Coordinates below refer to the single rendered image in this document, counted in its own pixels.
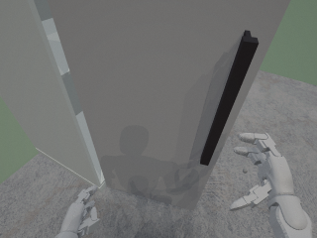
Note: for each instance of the robot left hand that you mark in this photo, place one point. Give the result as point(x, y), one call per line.
point(74, 220)

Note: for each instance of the robot right hand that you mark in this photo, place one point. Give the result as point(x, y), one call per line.
point(272, 165)

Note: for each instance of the handle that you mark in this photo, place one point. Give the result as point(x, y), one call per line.
point(245, 53)

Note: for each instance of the fridge door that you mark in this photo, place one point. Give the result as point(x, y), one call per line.
point(149, 76)

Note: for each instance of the robot right forearm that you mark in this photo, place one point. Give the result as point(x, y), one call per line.
point(287, 219)

